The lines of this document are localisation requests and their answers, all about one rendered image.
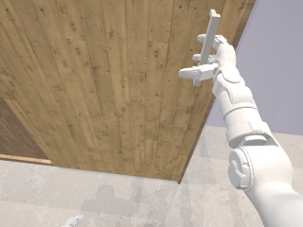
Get handle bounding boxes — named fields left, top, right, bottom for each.
left=193, top=9, right=221, bottom=87

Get left robot hand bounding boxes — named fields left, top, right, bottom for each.
left=62, top=215, right=84, bottom=227

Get robot right upper arm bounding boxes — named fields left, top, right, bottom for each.
left=227, top=145, right=303, bottom=227

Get wardrobe door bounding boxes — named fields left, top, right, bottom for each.
left=0, top=0, right=246, bottom=181
left=0, top=95, right=49, bottom=160

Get robot right forearm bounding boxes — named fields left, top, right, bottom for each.
left=212, top=65, right=294, bottom=182

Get right robot hand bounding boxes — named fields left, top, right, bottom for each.
left=178, top=34, right=236, bottom=81

